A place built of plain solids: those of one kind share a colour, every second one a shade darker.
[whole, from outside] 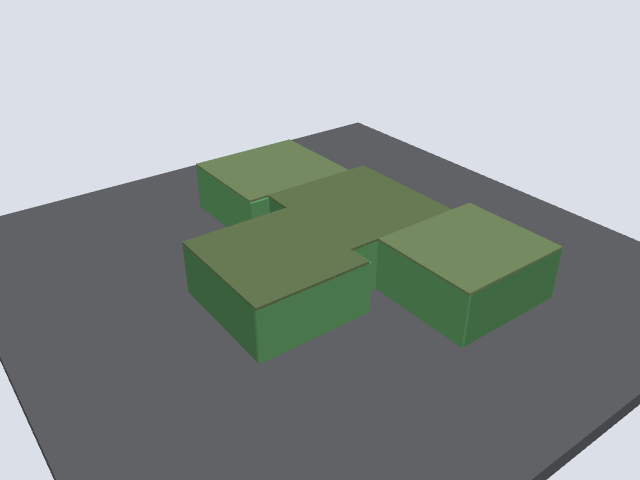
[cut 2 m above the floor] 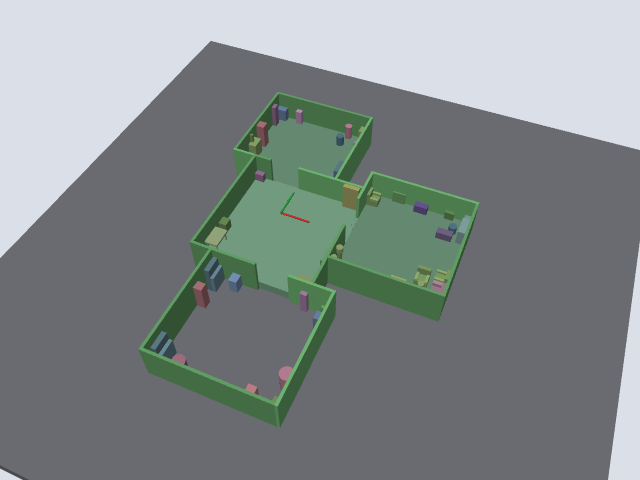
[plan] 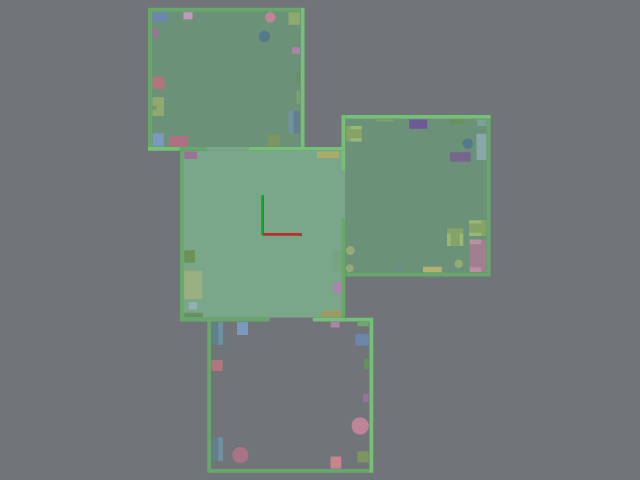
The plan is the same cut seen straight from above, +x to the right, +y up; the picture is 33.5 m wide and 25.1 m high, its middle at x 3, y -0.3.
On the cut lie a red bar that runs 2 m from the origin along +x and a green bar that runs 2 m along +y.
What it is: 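One storey of an old house, long lived in; a hub and three side rooms behind broad openings; a side room's floor lies below the hub's by a bare drop, by one riser or not at all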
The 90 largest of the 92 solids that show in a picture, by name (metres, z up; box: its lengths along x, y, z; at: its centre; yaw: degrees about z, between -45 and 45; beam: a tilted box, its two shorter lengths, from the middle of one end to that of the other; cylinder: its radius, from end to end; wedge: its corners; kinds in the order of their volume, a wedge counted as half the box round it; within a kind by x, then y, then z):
{
 "floor_1": {"box": [7.78, 7.08, 0.62], "at": [-1.9, 8.1, 0.26]},
 "floor_2": {"box": [2.18, 0.2, 0.62], "at": [-1.83, 4.46, 0.26]},
 "floor_3": {"box": [8.25, 8.72, 0.77], "at": [0.0, 0.0, 0.34]},
 "floor_4": {"box": [0.2, 2.51, 0.77], "at": [4.23, 2.08, 0.34]},
 "floor_5": {"box": [7.4, 8.04, 0.77], "at": [8.03, 2.01, 0.34]},
 "wall_1": {"box": [0.2, 7.28, 3.58], "at": [-5.89, 8.2, 1.74]},
 "wall_2": {"box": [1.66, 0.2, 3.58], "at": [-5.16, 4.46, 1.74]},
 "wall_3": {"box": [0.2, 8.72, 3.58], "at": [-4.23, 0.0, 1.74]},
 "wall_4": {"box": [1.4, 0.2, 3.58], "at": [-3.62, 4.46, 1.74]},
 "wall_5": {"box": [0.2, 7.92, 3.58], "at": [-2.8, -8.52, 1.74]},
 "wall_6": {"box": [4.69, 0.2, 3.58], "at": [-1.98, -4.46, 1.74]},
 "wall_7": {"box": [7.78, 0.2, 3.58], "at": [-1.9, 11.74, 1.74]},
 "wall_8": {"box": [8.29, 0.2, 3.58], "at": [1.44, -12.38, 1.74]},
 "wall_9": {"box": [5.07, 0.2, 3.58], "at": [1.79, 4.46, 1.74]},
 "wall_10": {"box": [0.2, 7.28, 3.58], "at": [2.09, 8.2, 1.74]},
 "wall_11": {"box": [1.71, 0.2, 3.58], "at": [3.47, -4.46, 1.74]},
 "wall_12": {"box": [0.2, 5.19, 3.58], "at": [4.23, -1.77, 1.74]},
 "wall_13": {"box": [0.2, 1.03, 3.58], "at": [4.23, 3.85, 1.74]},
 "wall_14": {"box": [0.2, 1.67, 3.58], "at": [4.23, 5.4, 1.74]},
 "wall_15": {"box": [1.46, 0.2, 3.58], "at": [5.05, -4.46, 1.74]},
 "wall_16": {"box": [0.2, 7.92, 3.58], "at": [5.68, -8.52, 1.74]},
 "wall_17": {"box": [7.6, 0.2, 3.58], "at": [8.12, -2.11, 1.74]},
 "wall_18": {"box": [7.6, 0.2, 3.58], "at": [8.12, 6.13, 1.74]},
 "wall_19": {"box": [0.2, 8.04, 3.58], "at": [11.82, 2.01, 1.74]},
 "roof_1": {"box": [8.18, 7.28, 0.16], "at": [-1.9, 8.2, 3.61]},
 "roof_2": {"box": [8.65, 9.12, 0.16], "at": [0.0, 0.0, 3.61]},
 "roof_3": {"box": [8.69, 7.92, 0.16], "at": [1.44, -8.52, 3.61]},
 "roof_4": {"box": [7.6, 8.44, 0.16], "at": [8.12, 2.01, 3.61]},
 "kitchen_run_1": {"box": [0.35, 1.22, 2.12], "at": [-2.5, -11.24, 1.01]},
 "kitchen_run_2": {"box": [0.35, 1.19, 2.14], "at": [-2.5, -5.18, 1.02]},
 "kitchen_run_3": {"box": [0.25, 1.22, 1.47], "at": [-2.2, -11.24, 0.69]},
 "kitchen_run_4": {"box": [0.25, 1.19, 1.48], "at": [-2.2, -5.18, 0.69]},
 "kitchen_run_5": {"box": [0.25, 1.19, 1.41], "at": [1.48, 5.86, 1.28]},
 "kitchen_run_6": {"box": [0.35, 1.19, 2.07], "at": [1.78, 5.86, 1.61]},
 "fridge_1": {"box": [0.63, 0.63, 1.96], "at": [-5.45, 7.92, 1.55]},
 "fridge_2": {"box": [0.6, 0.59, 1.99], "at": [-2.38, -6.86, 0.95]},
 "fridge_3": {"box": [0.57, 0.63, 2.16], "at": [3.83, -11.93, 1.03]},
 "cooker_1": {"box": [0.6, 0.98, 1.22], "at": [-5.46, 6.67, 1.18]},
 "cooker_2": {"box": [0.64, 0.6, 1.22], "at": [0.59, 4.89, 1.18]},
 "cooker_3": {"box": [0.6, 0.66, 1.2], "at": [1.66, 11.29, 1.17]},
 "cooker_4": {"box": [0.6, 0.59, 1.26], "at": [5.26, -11.64, 0.58]},
 "plant_big_round_1": {"cylinder": 0.42, "from": [-1.16, -11.54, 0.0], "to": [-1.16, -11.54, 1.15]},
 "plant_big_round_2": {"cylinder": 0.27, "from": [0.4, 11.34, 0.57], "to": [0.4, 11.34, 1.69]},
 "plant_big_round_3": {"cylinder": 0.45, "from": [5.1, -10.02, 0.0], "to": [5.1, -10.02, 1.63]},
 "washing_machine_1": {"box": [0.59, 0.69, 1.17], "at": [-5.47, 4.93, 1.15]},
 "washing_machine_2": {"box": [0.77, 0.52, 1.02], "at": [-5.38, 11.36, 1.08]},
 "washing_machine_3": {"box": [0.59, 0.68, 1.15], "at": [-1.05, -4.93, 0.53]},
 "washing_machine_4": {"box": [0.7, 0.62, 1.27], "at": [5.21, -5.51, 0.59]},
 "armchair_1": {"box": [0.22, 0.81, 1.02], "at": [4.46, 5.26, 1.23]},
 "armchair_2": {"box": [0.6, 0.64, 0.48], "at": [4.88, 5.17, 0.97]},
 "armchair_3": {"box": [0.67, 0.66, 0.49], "at": [9.97, -0.29, 0.97]},
 "armchair_4": {"box": [0.86, 0.25, 1.03], "at": [10.07, 0.17, 1.24]},
 "armchair_5": {"box": [0.19, 0.66, 0.61], "at": [10.4, -0.29, 1.03]},
 "armchair_6": {"box": [0.66, 0.65, 0.46], "at": [11.12, 0.41, 0.95]},
 "armchair_7": {"box": [0.25, 0.82, 0.94], "at": [11.57, 0.32, 1.19]},
 "tall_odds_1": {"box": [0.31, 0.52, 1.8], "at": [-5.61, 10.51, 1.47]},
 "tall_odds_2": {"box": [0.67, 0.4, 0.64], "at": [-3.76, 4.13, 1.04]},
 "tall_odds_3": {"box": [0.43, 0.34, 1.27], "at": [1.74, 9.6, 1.2]},
 "tall_odds_4": {"box": [0.46, 0.29, 1.87], "at": [3.79, -4.73, 0.89]},
 "tall_odds_5": {"box": [0.31, 0.43, 1.48], "at": [5.4, -8.56, 0.69]},
 "bookcase_1": {"box": [0.99, 0.34, 1.76], "at": [3.6, -4.16, 1.6]},
 "bookcase_2": {"box": [0.99, 0.29, 1.72], "at": [8.88, -1.84, 1.58]},
 "sofa_1": {"box": [0.61, 0.26, 0.74], "at": [11.13, -1.85, 1.09]},
 "sofa_2": {"box": [0.61, 1.45, 0.46], "at": [11.13, -1.0, 0.95]},
 "sofa_3": {"box": [0.26, 1.71, 0.81], "at": [11.57, -1.13, 1.13]},
 "tv_unit_1": {"box": [0.51, 1.37, 1.15], "at": [11.44, 4.57, 1.3]},
 "coat_rack_1": {"box": [1.16, 0.34, 2.0], "at": [3.42, 4.16, 1.72]},
 "radiator_1": {"box": [0.98, 0.22, 0.67], "at": [-3.61, -4.22, 1.06]},
 "radiator_2": {"box": [0.19, 0.67, 0.65], "at": [1.86, 7.17, 0.9]},
 "radiator_3": {"box": [0.19, 0.71, 0.73], "at": [1.86, 8.18, 0.93]},
 "radiator_4": {"box": [0.6, 0.23, 1.1], "at": [5.25, -4.7, 0.5]},
 "radiator_5": {"box": [0.26, 0.54, 0.67], "at": [5.43, -6.78, 0.28]},
 "radiator_6": {"box": [0.93, 0.11, 0.92], "at": [6.42, 5.95, 1.19]},
 "radiator_7": {"box": [0.64, 0.26, 0.62], "at": [10.17, 5.88, 1.03]},
 "pet_corner_1": {"box": [0.97, 0.55, 0.99], "at": [-4.4, 4.86, 1.06]},
 "hall_bench_1": {"box": [0.43, 1.11, 1.07], "at": [3.88, -1.38, 1.26]},
 "stool_pouffe_round_1": {"cylinder": 0.3, "from": [0.1, 10.35, 0.57], "to": [0.1, 10.35, 1.37]},
 "stool_pouffe_round_2": {"cylinder": 0.28, "from": [10.72, 4.74, 0.72], "to": [10.72, 4.74, 1.33]},
 "crate_stack_1": {"box": [0.48, 0.37, 1.16], "at": [-3.9, 11.43, 1.15]},
 "crate_stack_2": {"box": [0.4, 0.63, 0.61], "at": [3.9, -2.81, 1.03]},
 "coffee_table_1": {"box": [1.08, 0.5, 0.57], "at": [10.34, 4.04, 1.01]},
 "carton_stack_1": {"box": [0.57, 0.66, 0.77], "at": [-3.81, -1.16, 1.11]},
 "trunk_1": {"box": [0.95, 0.48, 0.61], "at": [8.14, 5.76, 1.03]},
 "side_table_1": {"box": [0.36, 0.36, 0.95], "at": [7.09, -1.8, 1.2]},
 "side_table_2": {"box": [0.48, 0.35, 0.7], "at": [11.46, 5.83, 1.07]},
 "dining_table_1": {"box": [0.94, 1.48, 0.16], "at": [-3.63, -2.64, 1.5]},
 "floor_lamp_round_1": {"cylinder": 0.2, "from": [4.56, -1.78, 2.09], "to": [4.56, -1.78, 2.44]},
 "floor_lamp_round_2": {"cylinder": 0.23, "from": [4.59, -0.85, 1.97], "to": [4.59, -0.85, 2.36]},
 "floor_lamp_round_3": {"cylinder": 0.21, "from": [10.26, -1.55, 2.01], "to": [10.26, -1.55, 2.38]},
 "dining_chair_1": {"box": [0.44, 0.38, 0.51], "at": [-3.64, -3.74, 0.98]}
}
